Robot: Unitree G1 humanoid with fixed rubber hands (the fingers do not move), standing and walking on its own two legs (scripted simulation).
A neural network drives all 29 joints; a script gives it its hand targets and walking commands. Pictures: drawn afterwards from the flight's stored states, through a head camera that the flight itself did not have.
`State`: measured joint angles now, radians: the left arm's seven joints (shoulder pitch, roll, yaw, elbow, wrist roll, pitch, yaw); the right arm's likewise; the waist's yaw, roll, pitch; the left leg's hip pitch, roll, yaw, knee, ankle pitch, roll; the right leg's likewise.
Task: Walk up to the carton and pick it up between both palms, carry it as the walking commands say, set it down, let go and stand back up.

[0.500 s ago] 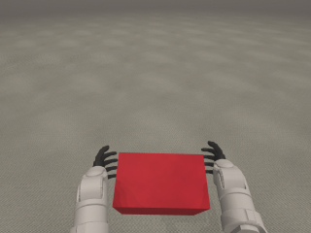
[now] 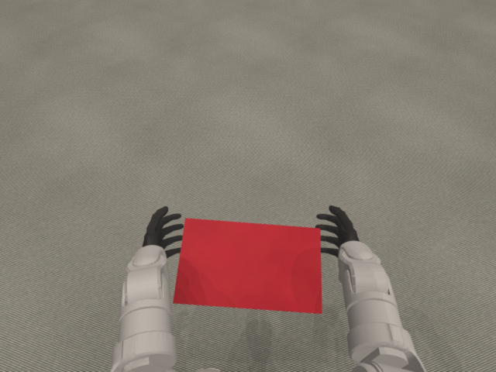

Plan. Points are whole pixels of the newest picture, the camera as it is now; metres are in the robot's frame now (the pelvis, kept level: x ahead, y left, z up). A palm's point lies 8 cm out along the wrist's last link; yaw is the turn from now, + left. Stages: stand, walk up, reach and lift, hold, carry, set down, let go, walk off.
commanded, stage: set down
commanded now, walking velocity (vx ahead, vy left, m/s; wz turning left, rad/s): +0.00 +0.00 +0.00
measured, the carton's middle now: (247, 268) +0.32 +0.04 -0.12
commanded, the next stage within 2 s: none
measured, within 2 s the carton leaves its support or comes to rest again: neither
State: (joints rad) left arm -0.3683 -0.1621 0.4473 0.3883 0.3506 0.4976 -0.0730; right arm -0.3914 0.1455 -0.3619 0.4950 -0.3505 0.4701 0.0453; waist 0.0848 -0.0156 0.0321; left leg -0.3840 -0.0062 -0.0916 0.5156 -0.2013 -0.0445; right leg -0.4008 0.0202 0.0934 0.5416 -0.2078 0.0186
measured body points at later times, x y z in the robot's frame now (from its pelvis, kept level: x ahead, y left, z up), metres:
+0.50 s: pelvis -0.02 +0.01 -0.06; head +0.14 +0.00 +0.36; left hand +0.33 +0.19 -0.12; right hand +0.35 -0.14 -0.13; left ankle +0.04 +0.15 -0.73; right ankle +0.04 -0.13 -0.73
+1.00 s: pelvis -0.06 -0.01 -0.15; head +0.13 -0.01 +0.26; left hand +0.36 +0.19 -0.20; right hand +0.38 -0.13 -0.21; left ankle +0.04 +0.15 -0.73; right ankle +0.04 -0.13 -0.73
